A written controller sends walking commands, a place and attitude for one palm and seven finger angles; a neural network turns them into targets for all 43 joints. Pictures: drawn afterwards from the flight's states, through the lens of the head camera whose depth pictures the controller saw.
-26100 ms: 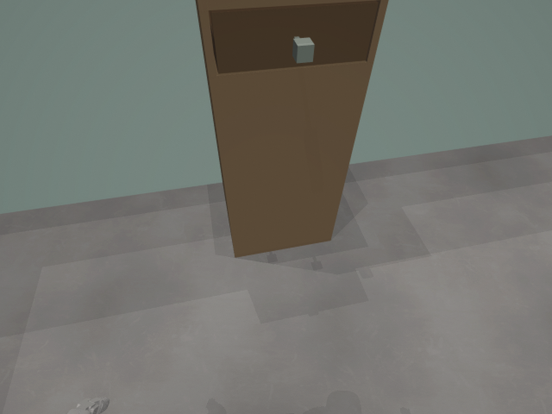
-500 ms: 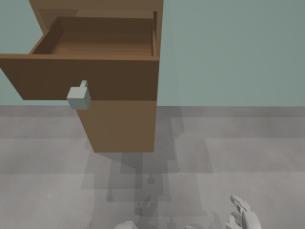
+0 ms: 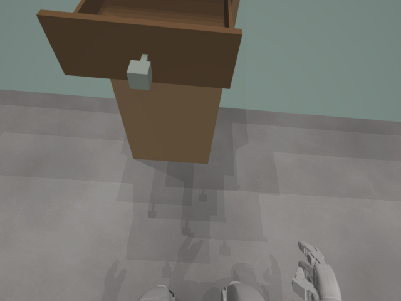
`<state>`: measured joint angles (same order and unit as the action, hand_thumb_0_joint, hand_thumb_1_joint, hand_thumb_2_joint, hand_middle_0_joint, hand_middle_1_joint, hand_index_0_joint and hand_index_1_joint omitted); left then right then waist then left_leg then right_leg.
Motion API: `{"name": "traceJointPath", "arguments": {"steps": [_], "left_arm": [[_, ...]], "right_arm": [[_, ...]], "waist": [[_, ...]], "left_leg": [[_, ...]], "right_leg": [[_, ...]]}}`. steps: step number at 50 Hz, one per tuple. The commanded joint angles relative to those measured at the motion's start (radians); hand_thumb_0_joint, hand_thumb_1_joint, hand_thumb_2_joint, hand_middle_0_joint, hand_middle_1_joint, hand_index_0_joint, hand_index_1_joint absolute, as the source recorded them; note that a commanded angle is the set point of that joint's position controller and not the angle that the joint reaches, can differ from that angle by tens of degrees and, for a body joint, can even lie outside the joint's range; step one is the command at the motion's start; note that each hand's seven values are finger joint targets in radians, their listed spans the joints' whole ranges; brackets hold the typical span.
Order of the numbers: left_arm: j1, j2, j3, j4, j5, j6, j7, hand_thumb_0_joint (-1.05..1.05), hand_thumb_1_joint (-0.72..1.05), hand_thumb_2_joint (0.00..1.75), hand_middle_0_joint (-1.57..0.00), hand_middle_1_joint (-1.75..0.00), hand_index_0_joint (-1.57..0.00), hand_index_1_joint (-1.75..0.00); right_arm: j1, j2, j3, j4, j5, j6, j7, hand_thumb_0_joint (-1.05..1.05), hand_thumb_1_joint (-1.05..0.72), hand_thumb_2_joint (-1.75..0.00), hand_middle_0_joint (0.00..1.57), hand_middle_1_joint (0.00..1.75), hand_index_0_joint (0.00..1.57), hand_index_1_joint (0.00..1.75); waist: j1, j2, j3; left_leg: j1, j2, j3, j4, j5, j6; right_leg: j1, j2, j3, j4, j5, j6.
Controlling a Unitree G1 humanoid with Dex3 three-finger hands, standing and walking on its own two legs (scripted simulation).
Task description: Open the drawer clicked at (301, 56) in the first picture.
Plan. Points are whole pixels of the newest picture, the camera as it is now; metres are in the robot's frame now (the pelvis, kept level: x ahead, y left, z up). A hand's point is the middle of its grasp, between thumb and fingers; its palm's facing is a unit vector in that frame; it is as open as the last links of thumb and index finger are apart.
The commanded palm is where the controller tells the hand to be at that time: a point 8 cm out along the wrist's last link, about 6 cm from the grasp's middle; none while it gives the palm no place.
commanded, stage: stop stepping back and stand still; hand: left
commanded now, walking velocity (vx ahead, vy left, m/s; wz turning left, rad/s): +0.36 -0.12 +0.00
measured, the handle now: (141, 68) +0.52 +0.17 +0.14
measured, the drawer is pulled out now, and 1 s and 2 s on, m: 0.29 0.29 0.29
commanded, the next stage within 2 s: let the arm hang, fingers relaxed in 0.78 s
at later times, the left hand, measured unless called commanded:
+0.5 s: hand out of the picture +0.15 +0.24 +0.33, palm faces +0.60 -0.75 -0.29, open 7.4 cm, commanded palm +0.08 +0.28 +0.33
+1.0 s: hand (38, 218) +0.21 +0.26 +0.11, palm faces +0.25 -0.84 -0.48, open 7.4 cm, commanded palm none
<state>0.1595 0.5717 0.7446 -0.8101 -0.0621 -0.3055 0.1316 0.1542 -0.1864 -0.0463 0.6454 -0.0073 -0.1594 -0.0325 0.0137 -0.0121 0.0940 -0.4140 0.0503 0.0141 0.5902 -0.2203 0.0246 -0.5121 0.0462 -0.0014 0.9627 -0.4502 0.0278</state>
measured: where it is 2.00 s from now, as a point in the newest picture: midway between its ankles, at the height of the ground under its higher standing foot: outside the picture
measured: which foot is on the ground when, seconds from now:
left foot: down 0.00-1.00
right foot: up 0.00-0.14, down 0.16-1.00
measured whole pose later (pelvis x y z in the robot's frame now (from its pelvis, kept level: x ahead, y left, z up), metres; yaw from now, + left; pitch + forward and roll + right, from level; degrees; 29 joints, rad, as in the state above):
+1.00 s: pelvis -0.07 +0.01 +0.00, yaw -1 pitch +1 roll +0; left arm 0.16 0.40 0.25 0.03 0.00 -0.06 0.04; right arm 0.14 -0.31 -0.02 0.80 0.00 -0.08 -0.01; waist -0.02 0.09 -0.07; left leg -0.36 -0.04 0.03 0.56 -0.22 0.06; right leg -0.38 0.00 0.02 0.76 -0.43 0.01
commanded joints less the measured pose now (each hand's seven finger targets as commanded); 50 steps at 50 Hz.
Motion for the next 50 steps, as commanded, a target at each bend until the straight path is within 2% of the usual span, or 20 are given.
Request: {"name": "traceJointPath", "arguments": {"steps": [1,5,8,10,12,14,16,19,20,22,27,32,36,40,43,44,45,47,48,50], "left_arm": [[-0.069,0.196,0.058,-0.201,-0.005,-0.002,0.016,0.00,0.90,0.90,-0.20,-0.30,-0.20,-0.30],[-0.117,0.256,0.076,-0.044,-0.010,0.051,0.021,0.00,0.90,0.90,-0.20,-0.30,-0.20,-0.30],[-0.197,0.319,0.075,0.044,-0.021,0.056,0.028,0.00,0.90,0.90,-0.20,-0.30,-0.20,-0.30],[-0.131,0.256,0.040,0.035,-0.014,0.070,0.035,0.00,0.90,0.90,-0.20,-0.30,-0.20,-0.30],[-0.052,0.198,0.015,0.057,-0.013,0.069,0.035,0.00,0.90,0.90,-0.20,-0.30,-0.20,-0.30],[-0.067,0.184,-0.012,0.043,-0.003,0.063,0.036,0.00,0.90,0.90,-0.20,-0.30,-0.20,-0.30],[-0.093,0.185,-0.035,0.000,0.002,0.055,0.037,0.00,0.90,0.90,-0.20,-0.30,-0.20,-0.30],[-0.159,0.210,-0.016,-0.064,0.012,0.033,0.034,0.00,0.90,0.90,-0.20,-0.30,-0.20,-0.30],[-0.210,0.223,-0.014,-0.114,0.013,0.021,0.032,0.00,0.90,0.90,-0.20,-0.30,-0.20,-0.30],[-0.194,0.216,-0.011,-0.087,0.023,0.017,0.035,0.00,0.90,0.90,-0.20,-0.30,-0.20,-0.30],[-0.027,0.179,-0.001,-0.078,0.005,0.041,0.026,0.00,0.90,0.90,-0.20,-0.30,-0.20,-0.30],[0.026,0.221,0.061,-0.015,-0.014,0.042,0.029,0.00,0.90,0.90,-0.20,-0.30,-0.20,-0.30],[0.027,0.195,0.037,0.030,-0.008,0.039,0.033,0.00,0.90,0.90,-0.20,-0.30,-0.20,-0.30],[0.001,0.180,0.004,0.026,0.002,0.034,0.019,0.00,0.90,0.90,-0.20,-0.30,-0.20,-0.30],[0.015,0.157,-0.016,-0.043,0.003,0.024,0.017,0.00,0.90,0.90,-0.20,-0.30,-0.20,-0.30],[0.241,-0.182,-0.613,0.861,0.031,0.174,-0.111,0.00,0.90,0.90,-0.20,-0.30,-0.20,-0.30],[0.246,-0.214,-0.600,0.906,0.077,0.256,-0.128,0.00,0.90,0.90,-0.20,-0.30,-0.20,-0.30],[0.170,-0.240,-0.622,0.937,0.089,0.311,-0.128,0.00,0.90,0.90,-0.20,-0.30,-0.20,-0.30],[0.153,-0.223,-0.632,0.984,0.090,0.313,-0.129,0.00,0.90,0.90,-0.20,-0.30,-0.20,-0.30],[0.131,-0.187,-0.644,1.123,0.096,0.315,-0.135,0.00,0.90,0.90,-0.20,-0.30,-0.20,-0.30]], "right_arm": [[-0.008,-0.136,-0.031,-0.161,0.023,-0.049,0.013,0.00,-0.90,-0.90,0.20,0.30,0.20,0.30],[-0.037,-0.141,0.007,-0.172,0.016,-0.002,-0.009,0.00,-0.90,-0.90,0.20,0.30,0.20,0.30],[-0.027,-0.135,0.031,-0.159,0.000,0.032,-0.024,0.00,-0.90,-0.90,0.20,0.30,0.20,0.30],[-0.061,-0.140,0.016,-0.166,0.034,0.030,-0.025,0.00,-0.90,-0.90,0.20,0.30,0.20,0.30],[-0.047,-0.134,0.032,-0.150,0.027,0.036,-0.026,0.00,-0.90,-0.90,0.20,0.30,0.20,0.30],[-0.040,-0.128,0.038,-0.143,0.020,0.037,-0.033,0.00,-0.90,-0.90,0.20,0.30,0.20,0.30],[-0.034,-0.145,0.029,-0.152,0.015,0.033,-0.048,0.00,-0.90,-0.90,0.20,0.30,0.20,0.30],[-0.017,-0.160,0.023,-0.167,0.020,0.019,-0.050,0.00,-0.90,-0.90,0.20,0.30,0.20,0.30],[-0.028,-0.154,0.020,-0.171,0.007,0.007,-0.052,0.00,-0.90,-0.90,0.20,0.30,0.20,0.30],[-0.013,-0.139,0.011,-0.156,-0.001,-0.018,-0.040,0.00,-0.90,-0.90,0.20,0.30,0.20,0.30],[-0.028,-0.143,0.020,-0.178,0.016,-0.014,-0.025,0.00,-0.90,-0.90,0.20,0.30,0.20,0.30],[-0.004,-0.121,0.016,-0.153,0.024,0.020,-0.021,0.00,-0.90,-0.90,0.20,0.30,0.20,0.30],[-0.015,-0.124,0.025,-0.141,0.036,0.024,-0.025,0.00,-0.90,-0.90,0.20,0.30,0.20,0.30],[-0.035,-0.144,0.020,-0.149,0.034,0.024,-0.037,0.00,-0.90,-0.90,0.20,0.30,0.20,0.30],[-0.036,-0.143,0.019,-0.171,0.033,0.018,-0.033,0.00,-0.90,-0.90,0.20,0.30,0.20,0.30],[-0.069,-0.379,-0.036,0.040,0.081,-0.068,0.013,0.00,-0.90,-0.90,0.20,0.30,0.20,0.30],[0.012,-0.310,-0.050,0.108,0.032,-0.031,0.026,0.00,-0.90,-0.90,0.20,0.30,0.20,0.30],[0.026,-0.275,-0.025,0.100,0.007,0.050,0.020,0.00,-0.90,-0.90,0.20,0.30,0.20,0.30],[0.008,-0.264,-0.012,0.084,-0.006,0.070,0.017,0.00,-0.90,-0.90,0.20,0.30,0.20,0.30],[-0.055,-0.256,0.002,0.082,-0.017,0.095,0.021,0.00,-0.90,-0.90,0.20,0.30,0.20,0.30]], "waist": [[-0.034,0.267,-0.349],[-0.044,0.210,-0.254],[-0.050,-0.033,-0.210],[-0.010,-0.174,-0.205],[-0.023,-0.102,-0.154],[-0.033,-0.091,-0.124],[-0.037,0.026,-0.129],[-0.042,0.283,-0.175],[-0.043,0.330,-0.170],[-0.036,0.248,-0.195],[-0.026,0.224,-0.231],[-0.035,-0.099,-0.206],[-0.044,-0.050,-0.187],[-0.031,0.127,-0.204],[-0.022,0.120,-0.234],[-0.094,0.166,-0.150],[-0.063,0.210,-0.252],[-0.054,0.080,-0.251],[-0.035,-0.017,-0.229],[0.012,-0.121,-0.176]], "left_leg": [[0.272,0.205,-0.128,-0.192,0.349,0.063],[-0.020,0.119,-0.071,-0.284,-0.312,0.000],[0.113,0.007,0.023,0.095,-0.111,-0.051],[-0.081,-0.020,0.009,0.306,-0.154,-0.038],[-0.126,0.012,-0.006,0.248,-0.163,-0.024],[0.025,0.013,0.031,0.052,-0.106,-0.013],[0.159,0.018,0.001,-0.110,-0.081,0.011],[0.188,0.207,-0.309,-0.290,-0.119,0.076],[0.187,0.260,-0.404,-0.365,-0.157,0.103],[0.194,0.277,-0.376,-0.358,-0.093,0.129],[0.039,0.155,-0.090,-0.290,-0.113,0.032],[0.074,0.011,0.007,0.060,-0.128,-0.025],[0.110,0.019,-0.018,-0.047,0.027,-0.020],[0.207,0.090,-0.088,-0.159,0.271,0.007],[0.158,0.106,-0.105,-0.200,0.247,0.013],[0.153,0.128,-0.133,-0.047,0.429,0.038],[0.236,0.134,-0.134,-0.105,0.652,0.045],[0.161,0.216,-0.280,-0.175,0.537,0.152],[0.127,0.218,-0.303,-0.169,0.469,0.176],[0.018,0.164,-0.213,-0.150,0.312,0.123]], "right_leg": [[0.128,-0.005,-0.056,-0.141,-0.042,-0.003],[0.424,-0.034,-0.076,-0.526,0.032,-0.060],[0.158,-0.299,0.209,-0.761,-0.041,-0.198],[0.284,-0.326,0.296,-0.749,-0.019,-0.207],[0.329,-0.321,0.193,-0.675,0.207,-0.198],[0.228,-0.281,0.117,-0.647,0.163,-0.169],[0.168,-0.197,0.056,-0.553,0.108,-0.116],[0.111,-0.026,-0.075,-0.287,0.050,-0.034],[0.076,-0.029,-0.049,-0.164,-0.040,-0.031],[0.082,-0.050,-0.001,-0.102,-0.059,-0.035],[0.382,-0.039,-0.094,-0.467,0.115,-0.041],[0.222,-0.278,0.238,-0.754,-0.004,-0.140],[0.296,-0.238,0.121,-0.652,0.367,-0.114],[0.285,-0.115,0.010,-0.560,0.402,-0.038],[0.352,-0.082,-0.015,-0.530,0.379,-0.027],[0.140,-0.128,-0.058,-0.265,0.458,-0.027],[0.129,-0.091,0.003,-0.250,0.250,-0.023],[0.089,-0.046,0.048,-0.075,-0.066,-0.011],[0.101,-0.054,0.067,-0.083,-0.082,-0.013],[0.242,-0.068,0.051,-0.282,0.036,-0.025]]}}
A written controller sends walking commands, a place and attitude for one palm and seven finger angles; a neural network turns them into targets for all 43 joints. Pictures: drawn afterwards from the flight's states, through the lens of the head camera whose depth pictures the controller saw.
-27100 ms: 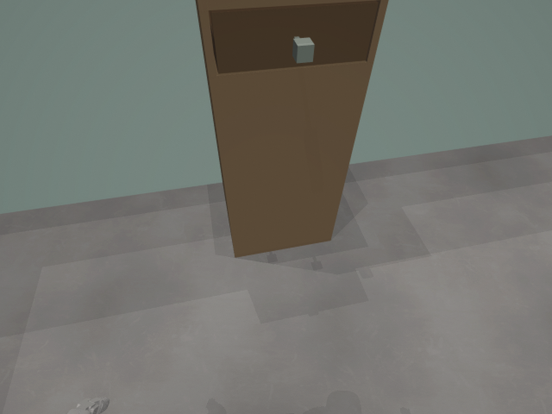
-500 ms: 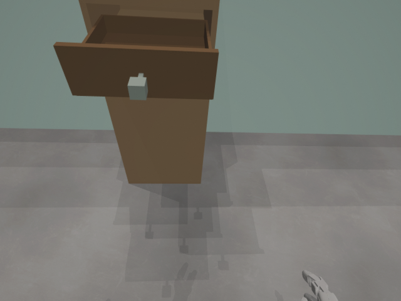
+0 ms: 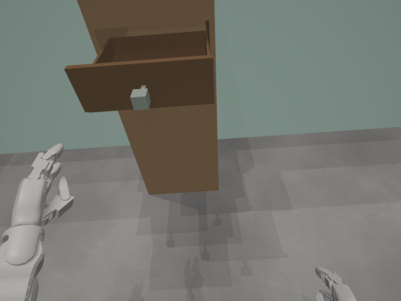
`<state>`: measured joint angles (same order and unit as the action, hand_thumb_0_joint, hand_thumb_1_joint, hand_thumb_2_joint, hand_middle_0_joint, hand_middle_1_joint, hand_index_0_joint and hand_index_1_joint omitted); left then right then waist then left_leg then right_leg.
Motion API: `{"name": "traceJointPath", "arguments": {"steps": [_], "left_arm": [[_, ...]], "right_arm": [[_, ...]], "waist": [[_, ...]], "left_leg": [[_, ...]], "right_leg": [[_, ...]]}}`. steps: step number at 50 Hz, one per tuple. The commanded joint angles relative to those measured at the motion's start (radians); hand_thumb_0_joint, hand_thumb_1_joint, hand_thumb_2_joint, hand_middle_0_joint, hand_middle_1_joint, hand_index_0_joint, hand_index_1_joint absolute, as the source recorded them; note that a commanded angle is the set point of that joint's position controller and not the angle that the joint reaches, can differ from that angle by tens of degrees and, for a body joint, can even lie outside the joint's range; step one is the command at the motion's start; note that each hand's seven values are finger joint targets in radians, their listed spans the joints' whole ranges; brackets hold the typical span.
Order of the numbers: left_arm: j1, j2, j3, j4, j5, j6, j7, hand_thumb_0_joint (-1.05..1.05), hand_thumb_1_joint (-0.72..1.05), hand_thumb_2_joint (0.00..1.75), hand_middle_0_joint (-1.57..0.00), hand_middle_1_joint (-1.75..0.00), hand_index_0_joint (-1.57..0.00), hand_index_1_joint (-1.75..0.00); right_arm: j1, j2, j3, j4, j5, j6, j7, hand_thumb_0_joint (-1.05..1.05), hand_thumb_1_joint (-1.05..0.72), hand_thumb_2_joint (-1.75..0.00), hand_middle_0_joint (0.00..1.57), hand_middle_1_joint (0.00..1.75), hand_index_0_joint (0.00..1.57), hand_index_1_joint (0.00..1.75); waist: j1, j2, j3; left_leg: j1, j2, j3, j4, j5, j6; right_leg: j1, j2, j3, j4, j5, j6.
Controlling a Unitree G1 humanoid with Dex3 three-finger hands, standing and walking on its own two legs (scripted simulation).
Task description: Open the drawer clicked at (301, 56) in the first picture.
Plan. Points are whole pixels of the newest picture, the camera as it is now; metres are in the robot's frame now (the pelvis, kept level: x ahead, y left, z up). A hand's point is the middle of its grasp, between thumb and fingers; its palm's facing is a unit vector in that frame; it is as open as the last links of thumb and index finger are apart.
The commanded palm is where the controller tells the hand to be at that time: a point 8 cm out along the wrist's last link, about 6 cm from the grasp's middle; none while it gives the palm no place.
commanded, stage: let the arm hang, fingers relaxed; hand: left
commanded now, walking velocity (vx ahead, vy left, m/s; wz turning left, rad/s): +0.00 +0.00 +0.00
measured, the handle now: (142, 95) +0.59 +0.17 +0.14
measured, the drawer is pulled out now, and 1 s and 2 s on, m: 0.29 0.29 0.29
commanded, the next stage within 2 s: look to check the result in 0.98 s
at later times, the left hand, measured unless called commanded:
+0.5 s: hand out of the picture -0.09 +0.20 -0.15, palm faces +0.05 -0.95 -0.31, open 7.3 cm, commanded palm none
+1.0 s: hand out of the picture +0.13 +0.21 -0.13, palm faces -0.01 -0.95 -0.32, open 7.4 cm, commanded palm none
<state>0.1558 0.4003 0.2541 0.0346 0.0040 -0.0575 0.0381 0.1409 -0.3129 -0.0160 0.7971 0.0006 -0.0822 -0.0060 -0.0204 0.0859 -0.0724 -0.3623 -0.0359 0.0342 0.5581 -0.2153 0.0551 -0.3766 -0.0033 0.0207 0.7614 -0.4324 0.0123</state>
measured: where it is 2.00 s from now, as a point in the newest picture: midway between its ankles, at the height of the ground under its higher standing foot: outside the picture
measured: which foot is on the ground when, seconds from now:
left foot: down 0.00-1.00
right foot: down 0.00-1.00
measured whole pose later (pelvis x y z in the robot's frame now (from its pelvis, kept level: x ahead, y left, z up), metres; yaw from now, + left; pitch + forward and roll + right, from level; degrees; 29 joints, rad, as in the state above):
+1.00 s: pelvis +0.01 -0.02 +0.02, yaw +1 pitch -2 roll +0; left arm 0.07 0.30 0.02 1.08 0.01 -0.03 0.00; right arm 0.13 -0.33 -0.02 1.10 -0.02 0.00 0.00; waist -0.02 0.02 0.04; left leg -0.17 -0.01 0.00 0.34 -0.13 0.01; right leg -0.11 0.03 0.01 0.35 -0.20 -0.02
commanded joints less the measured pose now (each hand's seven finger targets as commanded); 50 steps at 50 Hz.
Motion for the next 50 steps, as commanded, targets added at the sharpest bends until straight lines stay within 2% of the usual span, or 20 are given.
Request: {"name": "traceJointPath", "arguments": {"steps": [1,2,3,4,5,6,8,9,10,11,12,14,16,20,24,32,34,36,43,50], "left_arm": [[0.144,0.007,-0.156,0.356,0.035,0.064,-0.043,0.00,0.90,0.90,-0.20,-0.30,-0.20,-0.30],[0.135,0.045,-0.159,0.427,0.039,0.064,-0.039,0.00,0.90,0.90,-0.20,-0.30,-0.20,-0.30],[0.100,0.064,-0.176,0.498,0.035,0.070,-0.040,0.00,0.90,0.90,-0.20,-0.30,-0.20,-0.30],[0.042,0.062,-0.193,0.554,0.029,0.075,-0.037,0.00,0.90,0.90,-0.20,-0.30,-0.20,-0.30],[0.016,0.047,-0.202,0.606,0.027,0.080,-0.030,0.00,0.90,0.90,-0.20,-0.30,-0.20,-0.30],[0.011,0.023,-0.209,0.664,0.021,0.076,-0.027,0.00,0.90,0.90,-0.20,-0.30,-0.20,-0.30],[0.033,-0.001,-0.216,0.769,0.012,0.060,-0.024,0.00,0.90,0.90,-0.20,-0.30,-0.20,-0.30],[0.069,-0.041,-0.198,0.805,0.012,0.055,-0.020,0.00,0.90,0.90,-0.20,-0.30,-0.20,-0.30],[0.099,-0.046,-0.199,0.841,0.010,0.058,-0.018,0.00,0.90,0.90,-0.20,-0.30,-0.20,-0.30],[0.128,-0.054,-0.203,0.880,0.007,0.064,-0.019,0.00,0.90,0.90,-0.20,-0.30,-0.20,-0.30],[0.156,-0.054,-0.204,0.913,0.007,0.066,-0.021,0.00,0.90,0.90,-0.20,-0.30,-0.20,-0.30],[0.196,-0.050,-0.206,0.966,0.010,0.063,-0.024,0.00,0.90,0.90,-0.20,-0.30,-0.20,-0.30],[0.204,-0.047,-0.209,1.000,0.011,0.055,-0.023,0.00,0.90,0.90,-0.20,-0.30,-0.20,-0.30],[0.188,-0.016,-0.209,1.037,0.008,0.044,-0.017,0.00,0.90,0.90,-0.20,-0.30,-0.20,-0.30],[0.165,0.006,-0.206,1.055,0.009,0.045,-0.014,0.00,0.90,0.90,-0.20,-0.30,-0.20,-0.30],[0.072,0.053,-0.199,1.041,0.011,0.041,-0.015,0.00,0.90,0.90,-0.20,-0.30,-0.20,-0.30],[0.043,0.063,-0.198,1.034,0.011,0.039,-0.017,0.00,0.90,0.90,-0.20,-0.30,-0.20,-0.30],[0.026,0.072,-0.197,1.026,0.012,0.037,-0.017,0.00,0.90,0.90,-0.20,-0.30,-0.20,-0.30],[-0.044,0.100,-0.197,1.007,0.009,0.023,-0.021,0.00,0.90,0.90,-0.20,-0.30,-0.20,-0.30],[-0.079,0.118,-0.199,0.998,0.009,0.021,-0.023,0.00,0.90,0.90,-0.20,-0.30,-0.20,-0.30]], "right_arm": [[-0.056,-0.121,-0.026,-0.062,-0.022,0.027,-0.005,0.00,-0.90,-0.90,0.20,0.30,0.20,0.30],[-0.034,-0.071,-0.020,-0.051,-0.016,0.039,0.001,0.00,-0.90,-0.90,0.20,0.30,0.20,0.30],[0.016,-0.041,-0.013,-0.026,-0.018,0.056,0.010,0.00,-0.90,-0.90,0.20,0.30,0.20,0.30],[0.038,-0.053,-0.013,0.004,-0.026,0.079,0.007,0.00,-0.90,-0.90,0.20,0.30,0.20,0.30],[0.049,-0.047,-0.014,0.023,-0.030,0.097,0.002,0.00,-0.90,-0.90,0.20,0.30,0.20,0.30],[0.058,-0.042,-0.010,0.050,-0.029,0.098,-0.001,0.00,-0.90,-0.90,0.20,0.30,0.20,0.30],[0.098,-0.020,-0.003,0.101,-0.021,0.087,-0.006,0.00,-0.90,-0.90,0.20,0.30,0.20,0.30],[0.094,-0.021,-0.009,0.115,-0.028,0.086,-0.012,0.00,-0.90,-0.90,0.20,0.30,0.20,0.30],[0.089,-0.029,-0.013,0.126,-0.028,0.088,-0.014,0.00,-0.90,-0.90,0.20,0.30,0.20,0.30],[0.093,-0.022,-0.012,0.144,-0.027,0.092,-0.015,0.00,-0.90,-0.90,0.20,0.30,0.20,0.30],[0.103,-0.030,-0.016,0.158,-0.026,0.095,-0.018,0.00,-0.90,-0.90,0.20,0.30,0.20,0.30],[0.122,-0.051,-0.029,0.183,-0.023,0.093,-0.022,0.00,-0.90,-0.90,0.20,0.30,0.20,0.30],[0.147,-0.059,-0.036,0.203,-0.018,0.089,-0.023,0.00,-0.90,-0.90,0.20,0.30,0.20,0.30],[0.174,-0.066,-0.044,0.240,-0.013,0.087,-0.024,0.00,-0.90,-0.90,0.20,0.30,0.20,0.30],[0.175,-0.075,-0.045,0.259,-0.015,0.088,-0.022,0.00,-0.90,-0.90,0.20,0.30,0.20,0.30],[0.112,-0.101,-0.041,0.267,-0.021,0.083,-0.012,0.00,-0.90,-0.90,0.20,0.30,0.20,0.30],[0.087,-0.118,-0.041,0.265,-0.023,0.079,-0.011,0.00,-0.90,-0.90,0.20,0.30,0.20,0.30],[0.063,-0.125,-0.038,0.260,-0.023,0.074,-0.008,0.00,-0.90,-0.90,0.20,0.30,0.20,0.30],[-0.006,-0.168,-0.034,0.248,-0.021,0.058,-0.008,0.00,-0.90,-0.90,0.20,0.30,0.20,0.30],[-0.041,-0.193,-0.030,0.249,-0.017,0.061,-0.006,0.00,-0.90,-0.90,0.20,0.30,0.20,0.30]], "waist": [[0.061,-0.249,0.004],[0.039,-0.302,0.045],[-0.007,-0.281,0.085],[-0.026,-0.294,0.091],[-0.021,-0.324,0.112],[-0.022,-0.244,0.138],[-0.033,-0.070,0.074],[-0.023,0.044,0.061],[-0.005,0.130,0.065],[0.004,0.161,0.082],[0.015,0.152,0.093],[0.027,0.111,0.077],[0.024,0.004,0.068],[0.011,-0.053,0.095],[0.003,-0.109,0.141],[0.002,-0.129,0.170],[0.002,-0.109,0.176],[0.008,-0.083,0.154],[0.013,-0.071,0.076],[0.012,-0.069,0.067]], "left_leg": [[-0.091,0.180,-0.170,-0.070,0.167,0.039],[-0.079,0.082,-0.108,-0.007,-0.023,-0.009],[-0.012,0.033,-0.057,0.030,-0.144,-0.031],[0.068,0.019,-0.043,0.061,-0.182,-0.037],[0.098,0.016,-0.031,0.102,-0.165,-0.038],[0.111,0.023,-0.035,0.098,-0.117,-0.039],[0.180,0.059,-0.071,-0.027,0.021,-0.041],[0.193,0.093,-0.112,-0.085,0.019,-0.037],[0.149,0.122,-0.159,-0.144,-0.037,-0.026],[0.089,0.139,-0.193,-0.210,-0.160,-0.019],[0.045,0.150,-0.213,-0.261,-0.251,-0.012],[0.031,0.160,-0.229,-0.306,-0.298,-0.002],[0.057,0.164,-0.225,-0.293,-0.247,0.003],[0.120,0.135,-0.176,-0.239,-0.138,-0.005],[0.137,0.128,-0.163,-0.232,-0.125,-0.008],[0.157,0.116,-0.143,-0.221,-0.061,-0.015],[0.159,0.121,-0.149,-0.234,-0.050,-0.017],[0.151,0.127,-0.159,-0.246,-0.028,-0.015],[0.201,0.145,-0.155,-0.254,0.157,-0.023],[0.228,0.151,-0.150,-0.274,0.160,-0.029]], "right_leg": [[0.192,-0.048,0.077,-0.215,0.155,-0.022],[0.133,-0.146,0.209,-0.365,0.148,-0.056],[0.022,-0.230,0.277,-0.442,0.061,-0.106],[-0.069,-0.205,0.272,-0.488,-0.117,-0.118],[-0.105,-0.175,0.250,-0.526,-0.188,-0.120],[-0.098,-0.162,0.254,-0.520,-0.116,-0.127],[-0.014,-0.130,0.195,-0.443,0.078,-0.114],[0.002,-0.102,0.158,-0.423,0.068,-0.100],[0.049,-0.070,0.129,-0.411,0.050,-0.086],[0.091,-0.050,0.095,-0.392,0.040,-0.073],[0.130,-0.035,0.073,-0.375,0.049,-0.068],[0.178,-0.026,0.047,-0.356,0.082,-0.065],[0.191,-0.039,0.051,-0.381,0.112,-0.067],[0.141,-0.068,0.083,-0.439,0.082,-0.081],[0.096,-0.080,0.096,-0.469,0.016,-0.083],[0.083,-0.099,0.121,-0.501,0.007,-0.082],[0.087,-0.098,0.119,-0.497,0.029,-0.080],[0.127,-0.097,0.119,-0.486,0.078,-0.076],[0.231,-0.107,0.102,-0.467,0.315,-0.065],[0.250,-0.104,0.098,-0.492,0.318,-0.059]]}}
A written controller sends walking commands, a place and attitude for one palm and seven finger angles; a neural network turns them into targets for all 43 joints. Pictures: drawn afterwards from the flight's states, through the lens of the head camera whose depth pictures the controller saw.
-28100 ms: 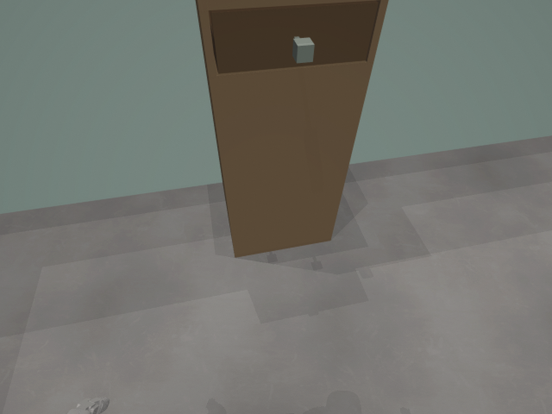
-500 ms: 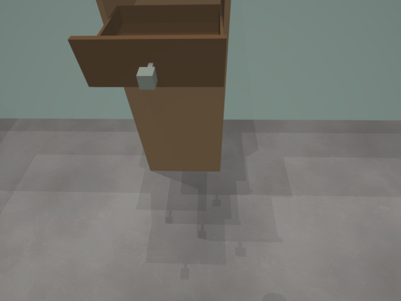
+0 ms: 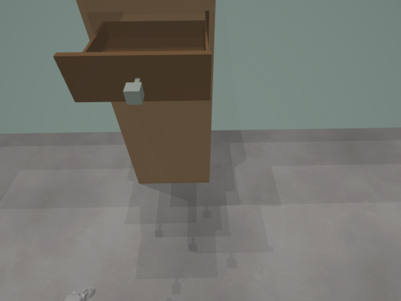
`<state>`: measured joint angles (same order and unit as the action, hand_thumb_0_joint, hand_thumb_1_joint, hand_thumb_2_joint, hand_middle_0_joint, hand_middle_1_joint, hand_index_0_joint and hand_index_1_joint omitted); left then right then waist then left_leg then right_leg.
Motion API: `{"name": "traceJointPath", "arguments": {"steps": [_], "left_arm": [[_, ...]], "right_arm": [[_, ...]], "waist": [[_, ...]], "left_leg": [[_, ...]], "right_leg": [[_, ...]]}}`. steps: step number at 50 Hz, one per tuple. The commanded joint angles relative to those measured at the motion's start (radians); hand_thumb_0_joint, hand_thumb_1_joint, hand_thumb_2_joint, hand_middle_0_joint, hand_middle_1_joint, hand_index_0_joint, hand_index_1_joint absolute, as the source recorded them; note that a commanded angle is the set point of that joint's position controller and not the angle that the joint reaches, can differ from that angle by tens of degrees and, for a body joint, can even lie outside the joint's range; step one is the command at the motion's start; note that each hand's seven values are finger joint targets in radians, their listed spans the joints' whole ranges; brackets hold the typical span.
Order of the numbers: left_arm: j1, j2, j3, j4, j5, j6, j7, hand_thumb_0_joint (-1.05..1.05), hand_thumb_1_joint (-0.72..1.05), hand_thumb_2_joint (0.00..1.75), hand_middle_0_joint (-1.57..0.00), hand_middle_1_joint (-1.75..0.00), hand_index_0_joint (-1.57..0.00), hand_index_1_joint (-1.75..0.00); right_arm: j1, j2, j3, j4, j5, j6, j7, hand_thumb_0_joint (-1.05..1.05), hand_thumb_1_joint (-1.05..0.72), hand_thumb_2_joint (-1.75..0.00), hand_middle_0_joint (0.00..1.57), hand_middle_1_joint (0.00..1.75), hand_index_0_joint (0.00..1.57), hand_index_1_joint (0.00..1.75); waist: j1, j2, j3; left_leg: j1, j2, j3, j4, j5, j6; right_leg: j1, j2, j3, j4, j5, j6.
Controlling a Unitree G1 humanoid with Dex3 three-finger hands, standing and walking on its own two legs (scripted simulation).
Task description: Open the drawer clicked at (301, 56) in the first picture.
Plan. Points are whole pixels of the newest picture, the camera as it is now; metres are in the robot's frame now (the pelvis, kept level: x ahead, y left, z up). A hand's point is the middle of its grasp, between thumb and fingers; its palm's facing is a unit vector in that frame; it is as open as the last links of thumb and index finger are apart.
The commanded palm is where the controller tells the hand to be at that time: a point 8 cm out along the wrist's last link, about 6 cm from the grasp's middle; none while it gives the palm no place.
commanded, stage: look to check the result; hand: left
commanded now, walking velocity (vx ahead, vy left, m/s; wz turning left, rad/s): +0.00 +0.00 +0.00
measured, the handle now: (135, 88) +0.58 +0.19 +0.12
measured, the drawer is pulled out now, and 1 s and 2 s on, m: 0.29 0.29 0.29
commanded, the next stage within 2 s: stand and wait in 0.52 s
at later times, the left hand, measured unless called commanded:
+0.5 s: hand out of the picture +0.08 +0.25 -0.16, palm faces -0.02 -0.94 -0.35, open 7.4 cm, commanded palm none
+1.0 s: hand out of the picture +0.12 +0.24 -0.15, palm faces -0.03 -0.94 -0.34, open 7.4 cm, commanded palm none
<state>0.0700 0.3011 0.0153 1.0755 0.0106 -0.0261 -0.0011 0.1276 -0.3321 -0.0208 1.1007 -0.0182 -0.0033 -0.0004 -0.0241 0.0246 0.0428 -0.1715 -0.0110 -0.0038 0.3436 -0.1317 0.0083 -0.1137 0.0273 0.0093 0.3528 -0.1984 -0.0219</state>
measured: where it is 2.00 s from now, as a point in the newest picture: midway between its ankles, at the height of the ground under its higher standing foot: outside the picture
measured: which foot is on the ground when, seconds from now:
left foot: down 0.00-1.00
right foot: down 0.00-1.00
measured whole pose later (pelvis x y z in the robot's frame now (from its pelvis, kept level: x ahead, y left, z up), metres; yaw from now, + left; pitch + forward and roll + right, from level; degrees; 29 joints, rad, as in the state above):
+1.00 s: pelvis +0.04 -0.01 +0.00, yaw +0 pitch -1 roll +0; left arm 0.10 0.33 0.01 1.11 0.01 -0.02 0.01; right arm 0.10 -0.33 -0.01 1.11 -0.01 0.00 -0.01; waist -0.01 0.01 0.07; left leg -0.11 0.00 0.00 0.30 -0.16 0.00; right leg -0.05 0.03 0.02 0.29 -0.22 -0.03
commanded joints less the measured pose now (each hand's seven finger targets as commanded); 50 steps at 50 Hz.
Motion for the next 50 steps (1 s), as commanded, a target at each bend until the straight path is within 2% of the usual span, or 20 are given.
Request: {"name": "traceJointPath", "arguments": {"steps": [1,4,5,12,14,20,24,25,27,30,32,36,42,45,46,49,50], "left_arm": [[0.001,0.222,0.036,-0.040,0.002,-0.009,0.016,0.00,0.90,0.90,-0.20,-0.30,-0.20,-0.30],[0.000,0.228,0.035,-0.035,0.000,-0.010,0.016,0.00,0.90,0.90,-0.20,-0.30,-0.20,-0.30],[0.003,0.229,0.036,-0.035,0.001,-0.011,0.017,0.00,0.90,0.90,-0.20,-0.30,-0.20,-0.30],[0.010,0.236,0.032,-0.019,-0.002,-0.011,0.020,0.00,0.90,0.90,-0.20,-0.30,-0.20,-0.30],[0.014,0.237,0.030,-0.013,-0.002,-0.010,0.019,0.00,0.90,0.90,-0.20,-0.30,-0.20,-0.30],[0.024,0.236,0.033,-0.008,-0.001,-0.011,0.022,0.00,0.90,0.90,-0.20,-0.30,-0.20,-0.30],[0.025,0.235,0.030,-0.003,-0.001,-0.010,0.022,0.00,0.90,0.90,-0.20,-0.30,-0.20,-0.30],[0.028,0.236,0.033,-0.006,0.000,-0.011,0.023,0.00,0.90,0.90,-0.20,-0.30,-0.20,-0.30],[0.022,0.234,0.031,-0.004,-0.001,-0.011,0.023,0.00,0.90,0.90,-0.20,-0.30,-0.20,-0.30],[0.028,0.232,0.034,-0.010,0.001,-0.012,0.023,0.00,0.90,0.90,-0.20,-0.30,-0.20,-0.30],[0.022,0.232,0.032,-0.008,0.000,-0.011,0.023,0.00,0.90,0.90,-0.20,-0.30,-0.20,-0.30],[0.020,0.233,0.033,-0.013,0.000,-0.012,0.024,0.00,0.90,0.90,-0.20,-0.30,-0.20,-0.30],[0.018,0.235,0.034,-0.022,-0.001,-0.013,0.024,0.00,0.90,0.90,-0.20,-0.30,-0.20,-0.30],[0.022,0.237,0.037,-0.027,0.000,-0.015,0.025,0.00,0.90,0.90,-0.20,-0.30,-0.20,-0.30],[0.017,0.236,0.035,-0.024,-0.001,-0.014,0.025,0.00,0.90,0.90,-0.20,-0.30,-0.20,-0.30],[0.017,0.237,0.035,-0.027,-0.002,-0.013,0.024,0.00,0.90,0.90,-0.20,-0.30,-0.20,-0.30],[0.022,0.239,0.038,-0.029,-0.001,-0.015,0.025,0.00,0.90,0.90,-0.20,-0.30,-0.20,-0.30]], "right_arm": [[-0.030,-0.179,-0.024,-0.051,0.000,-0.018,-0.011,0.00,-0.90,-0.90,0.20,0.30,0.20,0.30],[-0.034,-0.185,-0.023,-0.048,0.003,-0.017,-0.011,0.00,-0.90,-0.90,0.20,0.30,0.20,0.30],[-0.033,-0.185,-0.023,-0.049,0.004,-0.016,-0.012,0.00,-0.90,-0.90,0.20,0.30,0.20,0.30],[-0.038,-0.196,-0.023,-0.038,0.006,-0.012,-0.014,0.00,-0.90,-0.90,0.20,0.30,0.20,0.30],[-0.044,-0.196,-0.021,-0.036,0.006,-0.011,-0.015,0.00,-0.90,-0.90,0.20,0.30,0.20,0.30],[-0.046,-0.194,-0.024,-0.037,0.009,-0.011,-0.018,0.00,-0.90,-0.90,0.20,0.30,0.20,0.30],[-0.051,-0.195,-0.024,-0.037,0.007,-0.011,-0.017,0.00,-0.90,-0.90,0.20,0.30,0.20,0.30],[-0.055,-0.191,-0.023,-0.037,0.009,-0.011,-0.018,0.00,-0.90,-0.90,0.20,0.30,0.20,0.30],[-0.056,-0.194,-0.024,-0.038,0.006,-0.011,-0.018,0.00,-0.90,-0.90,0.20,0.30,0.20,0.30],[-0.057,-0.190,-0.023,-0.042,0.008,-0.012,-0.020,0.00,-0.90,-0.90,0.20,0.30,0.20,0.30],[-0.058,-0.189,-0.022,-0.041,0.006,-0.013,-0.019,0.00,-0.90,-0.90,0.20,0.30,0.20,0.30],[-0.058,-0.188,-0.023,-0.045,0.006,-0.014,-0.020,0.00,-0.90,-0.90,0.20,0.30,0.20,0.30],[-0.055,-0.190,-0.023,-0.046,0.006,-0.015,-0.021,0.00,-0.90,-0.90,0.20,0.30,0.20,0.30],[-0.054,-0.191,-0.024,-0.048,0.008,-0.016,-0.022,0.00,-0.90,-0.90,0.20,0.30,0.20,0.30],[-0.052,-0.192,-0.024,-0.048,0.006,-0.016,-0.022,0.00,-0.90,-0.90,0.20,0.30,0.20,0.30],[-0.050,-0.193,-0.024,-0.048,0.007,-0.016,-0.023,0.00,-0.90,-0.90,0.20,0.30,0.20,0.30],[-0.052,-0.191,-0.024,-0.047,0.009,-0.015,-0.023,0.00,-0.90,-0.90,0.20,0.30,0.20,0.30]], "waist": [[0.013,-0.011,-0.057],[0.012,-0.015,-0.068],[0.013,-0.036,-0.068],[0.007,-0.022,-0.086],[0.009,-0.016,-0.071],[0.009,-0.038,-0.087],[0.009,-0.019,-0.090],[0.011,-0.039,-0.080],[0.009,-0.016,-0.072],[0.012,-0.033,-0.081],[0.011,-0.006,-0.081],[0.010,-0.034,-0.085],[0.012,-0.017,-0.088],[0.014,-0.038,-0.094],[0.011,-0.020,-0.091],[0.012,-0.016,-0.095],[0.015,-0.035,-0.088]], "left_leg": [[0.044,0.126,-0.113,-0.062,0.084,0.016],[0.066,0.127,-0.108,-0.064,0.088,0.014],[0.068,0.127,-0.109,-0.063,0.089,0.016],[0.103,0.132,-0.102,-0.062,0.114,0.014],[0.103,0.133,-0.102,-0.067,0.107,0.014],[0.124,0.135,-0.097,-0.060,0.128,0.017],[0.128,0.134,-0.097,-0.060,0.138,0.015],[0.126,0.134,-0.094,-0.061,0.133,0.017],[0.122,0.133,-0.094,-0.059,0.143,0.014],[0.126,0.135,-0.090,-0.057,0.155,0.015],[0.124,0.133,-0.092,-0.057,0.164,0.014],[0.130,0.135,-0.092,-0.055,0.181,0.015],[0.131,0.134,-0.088,-0.048,0.210,0.012],[0.139,0.137,-0.084,-0.046,0.216,0.013],[0.137,0.136,-0.083,-0.047,0.218,0.011],[0.138,0.136,-0.084,-0.045,0.230,0.010],[0.140,0.138,-0.081,-0.045,0.227,0.012]], "right_leg": [[-0.007,-0.136,0.110,-0.081,0.091,-0.024],[-0.004,-0.139,0.110,-0.092,0.097,-0.022],[-0.002,-0.137,0.110,-0.096,0.097,-0.023],[0.008,-0.141,0.113,-0.098,0.140,-0.022],[0.000,-0.142,0.111,-0.103,0.129,-0.022],[0.007,-0.139,0.108,-0.104,0.157,-0.022],[0.013,-0.145,0.107,-0.101,0.171,-0.021],[0.006,-0.141,0.106,-0.106,0.169,-0.021],[0.006,-0.145,0.110,-0.102,0.185,-0.022],[0.016,-0.141,0.102,-0.103,0.197,-0.020],[0.023,-0.146,0.105,-0.099,0.208,-0.021],[0.027,-0.146,0.101,-0.097,0.229,-0.021],[0.042,-0.149,0.103,-0.090,0.279,-0.021],[0.045,-0.147,0.098,-0.093,0.284,-0.021],[0.046,-0.149,0.099,-0.090,0.287,-0.021],[0.053,-0.147,0.100,-0.087,0.297,-0.021],[0.048,-0.146,0.099,-0.091,0.300,-0.020]]}}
